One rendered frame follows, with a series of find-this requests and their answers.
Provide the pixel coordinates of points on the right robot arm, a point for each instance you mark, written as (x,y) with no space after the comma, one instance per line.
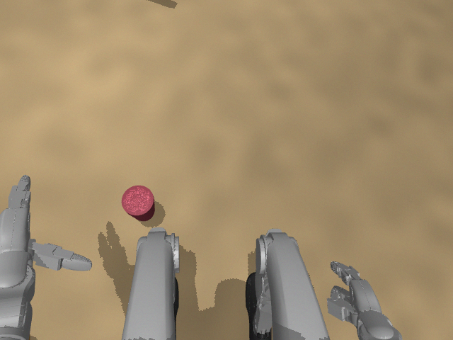
(373,325)

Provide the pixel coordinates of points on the left robot hand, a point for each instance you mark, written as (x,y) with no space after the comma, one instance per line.
(15,234)

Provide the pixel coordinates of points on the left robot arm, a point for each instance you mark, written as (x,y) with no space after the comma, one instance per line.
(17,288)

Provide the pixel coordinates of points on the right robot hand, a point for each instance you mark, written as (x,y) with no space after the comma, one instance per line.
(345,305)

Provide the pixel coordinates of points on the right robot foot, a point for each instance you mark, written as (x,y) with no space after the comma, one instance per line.
(251,302)

